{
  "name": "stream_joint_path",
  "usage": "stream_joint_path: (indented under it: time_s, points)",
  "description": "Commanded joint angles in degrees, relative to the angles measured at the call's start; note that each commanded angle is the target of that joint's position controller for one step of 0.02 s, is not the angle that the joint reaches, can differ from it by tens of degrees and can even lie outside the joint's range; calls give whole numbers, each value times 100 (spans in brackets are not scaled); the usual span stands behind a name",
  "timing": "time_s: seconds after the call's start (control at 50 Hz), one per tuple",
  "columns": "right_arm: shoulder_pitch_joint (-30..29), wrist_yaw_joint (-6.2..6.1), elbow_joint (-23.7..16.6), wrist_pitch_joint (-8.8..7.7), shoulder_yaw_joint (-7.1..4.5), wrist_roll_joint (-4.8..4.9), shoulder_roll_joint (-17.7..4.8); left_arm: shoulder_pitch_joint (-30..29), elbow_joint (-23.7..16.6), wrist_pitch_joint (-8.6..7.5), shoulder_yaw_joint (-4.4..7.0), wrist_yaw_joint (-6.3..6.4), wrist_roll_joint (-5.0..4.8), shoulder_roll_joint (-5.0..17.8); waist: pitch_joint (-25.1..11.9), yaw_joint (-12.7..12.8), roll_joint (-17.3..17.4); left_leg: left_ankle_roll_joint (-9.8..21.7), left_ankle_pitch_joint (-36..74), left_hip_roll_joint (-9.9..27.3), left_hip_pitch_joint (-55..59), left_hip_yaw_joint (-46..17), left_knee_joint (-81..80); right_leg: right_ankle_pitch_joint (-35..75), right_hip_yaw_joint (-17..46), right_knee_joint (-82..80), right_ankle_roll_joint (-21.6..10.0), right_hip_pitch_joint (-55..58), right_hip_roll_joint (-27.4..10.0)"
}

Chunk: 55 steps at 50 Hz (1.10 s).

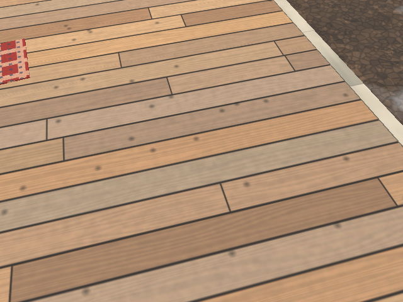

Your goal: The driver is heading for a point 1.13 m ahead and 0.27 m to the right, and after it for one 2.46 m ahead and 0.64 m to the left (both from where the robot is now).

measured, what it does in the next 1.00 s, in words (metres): walks ahead, turning right: left foot, then right foot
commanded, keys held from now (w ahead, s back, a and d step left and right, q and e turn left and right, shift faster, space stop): w+e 0.90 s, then w+q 0.10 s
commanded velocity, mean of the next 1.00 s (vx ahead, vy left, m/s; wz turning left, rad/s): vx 0.50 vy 0.00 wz -0.41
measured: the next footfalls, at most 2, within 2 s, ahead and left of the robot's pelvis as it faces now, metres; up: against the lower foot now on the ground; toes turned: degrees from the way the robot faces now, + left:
left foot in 0.24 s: +0.28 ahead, +0.11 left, +0.00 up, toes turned -4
right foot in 0.76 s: +0.50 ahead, -0.16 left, +0.00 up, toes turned -28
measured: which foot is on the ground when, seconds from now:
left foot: up 0.00-0.22, down 0.24-0.78, up 0.80-1.00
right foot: down 0.00-0.24, up 0.26-0.74, down 0.76-1.00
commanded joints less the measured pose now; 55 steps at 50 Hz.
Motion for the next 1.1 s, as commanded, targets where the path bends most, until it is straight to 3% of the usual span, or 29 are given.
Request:
stream_joint_path:
  time_s: [0.02,0.08,0.16,0.2,0.22,0.24,0.26,0.28,0.3,0.32,0.34,0.38,0.44,0.54,0.64,0.7,0.72,0.74,0.76,0.78,0.8,0.82,0.84,0.86,0.9,0.92,0.98,1.1]
  points:
    - [-105,73,-372,-44,100,-32,31,54,-156,-100,33,-51,-63,408,125,-244,-605,-155,574,357,-379,206,-825,1047,1380,-1251,-879,46,-1389]
    - [-875,94,-571,-99,222,66,158,352,-23,-32,74,-50,-71,582,202,-44,-645,-320,1015,229,140,472,-1969,1407,1148,-1169,-772,-132,-1176]
    - [-1320,-3,-705,-172,212,134,-26,736,134,45,118,-27,-48,806,135,88,-688,-332,874,46,574,527,-2639,1824,1455,-733,-728,286,-1374]
    - [-1042,-69,-634,-239,176,133,-107,732,175,87,136,-1,-38,865,38,-76,-724,-244,610,-79,1143,513,-3100,1902,1613,-300,-644,409,-1395]
    - [-543,-125,-461,-299,125,88,-201,707,195,101,135,8,-67,856,-156,-317,-572,-147,664,-163,1932,516,-3545,2141,1493,319,-535,271,-1207]
    - [241,-207,-245,-385,17,-25,-500,697,162,88,103,6,-111,715,-668,-615,-269,44,540,265,3135,58,-3680,1809,1243,1406,-396,-222,-873]
    - [1123,-298,-230,-419,-111,-154,-1051,626,-151,65,-5,7,-225,268,-1563,-947,571,412,-442,1899,4655,-1701,-3960,-83,769,3145,-182,-1504,-344]
    - [1153,-307,-170,-310,-201,-56,-1290,909,-253,123,21,47,-235,279,-1649,-769,1243,862,-917,2645,4747,-3324,-4568,-2013,508,4210,-159,-2691,60]
    - [850,-285,-201,-270,-82,28,-741,732,-116,221,117,70,-103,604,-993,-629,469,838,-1227,2382,4180,-2972,-4614,-1683,827,4720,-216,-2932,-308]
    - [475,-256,-227,-297,6,80,-388,475,-130,239,121,12,-69,497,-436,-474,188,717,-808,2087,3565,-2194,-4758,-1196,903,4682,-199,-2918,-486]
    - [241,-236,-226,-326,47,93,-208,349,-128,273,121,-29,-51,393,-210,-337,178,560,-202,1828,3128,-1554,-4931,-903,878,4540,-138,-2750,-614]
    - [202,-258,-123,-403,81,138,-66,299,-118,410,143,-110,67,322,-22,-147,324,406,712,1512,2701,-727,-5099,-643,811,4467,4,-2556,-714]
    - [463,-265,77,-521,41,208,-125,-81,-290,520,138,-197,91,203,5,-65,227,456,1792,1468,2745,-69,-5193,-155,753,4504,111,-2838,-745]
    - [748,-263,327,-506,29,172,-154,-1107,-684,543,56,-309,87,133,275,-168,204,432,2234,1304,2762,844,-5252,875,542,3384,179,-3082,-763]
    - [1083,-320,532,-437,-58,167,-499,-1990,-1043,527,-20,-405,110,203,482,-376,163,338,2573,1482,3179,1331,-5146,826,0,1963,-107,-2530,-635]
    - [1199,-372,656,-317,-98,154,-705,-1893,-1085,525,25,-352,139,319,281,-270,258,234,4607,1546,3695,1639,-4251,15,-340,1617,-432,-1959,-226]
    - [1206,-385,684,-258,-124,146,-816,-1541,-1004,511,70,-318,142,406,35,-103,307,214,5350,1545,3784,1721,-3558,-294,-416,1537,-569,-1509,4]
    - [1192,-387,681,-194,-142,157,-902,-872,-813,463,144,-271,149,525,-371,181,256,178,5432,1503,3627,1790,-2516,-379,-407,1278,-724,-697,246]
    - [1158,-378,602,-165,-126,145,-877,125,-485,415,280,-183,205,800,-952,614,-73,12,4366,1368,2756,1849,-1015,-389,27,964,-940,764,146]
    - [1375,-293,250,-189,20,213,-237,399,-481,410,458,-83,217,1487,-1588,442,-1255,-284,441,771,530,1810,989,-1106,2565,748,-1525,2578,-1584]
    - [958,-222,-61,-262,-39,190,-477,457,-639,468,509,-51,19,1749,-2035,489,-1336,-460,-1713,-142,-733,670,2103,-817,5127,-299,-2043,3058,-2351]
    - [240,-198,-214,-306,-55,187,-584,341,-522,517,481,-4,-12,1607,-1207,538,-687,-395,-1055,227,-1375,168,2084,-381,4180,-447,-1811,2687,-2118]
    - [229,-197,-209,-373,3,229,-483,44,-494,500,408,38,-57,1307,-546,287,-454,-367,-459,465,-1216,219,1595,329,3399,-462,-1621,1807,-1967]
    - [337,-215,-108,-371,4,185,-444,-241,-519,462,341,47,-61,1066,-245,-1,-172,-370,-259,632,-780,197,1068,983,2862,-514,-1355,1100,-1621]
    - [603,-200,-36,-166,16,4,-383,-530,-575,375,253,42,-119,825,-230,-332,-280,-491,-244,718,-69,165,631,1736,2242,-634,-1207,346,-1191]
    - [718,-168,13,-70,24,-11,-319,-490,-557,297,216,24,-118,744,-323,-394,-272,-518,-205,697,35,237,536,2051,2047,-672,-1202,301,-1125]
    - [453,-91,9,32,59,33,-176,-92,-329,171,180,-4,-104,731,-122,-316,-408,-526,453,734,-150,406,-95,2268,1605,-999,-1010,214,-1011]
    - [-653,-29,-213,21,80,153,-203,458,-79,94,107,13,-63,729,219,94,-549,-309,1612,618,-828,427,-1370,2458,1099,-1236,-509,1053,-1068]
Velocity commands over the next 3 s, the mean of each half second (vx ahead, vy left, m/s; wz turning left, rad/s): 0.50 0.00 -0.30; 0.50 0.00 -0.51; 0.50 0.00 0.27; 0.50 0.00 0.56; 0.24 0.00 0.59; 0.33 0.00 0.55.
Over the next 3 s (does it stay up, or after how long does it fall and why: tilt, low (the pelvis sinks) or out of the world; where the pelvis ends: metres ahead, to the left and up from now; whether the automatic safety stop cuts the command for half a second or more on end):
stays up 1.31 -0.28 0.00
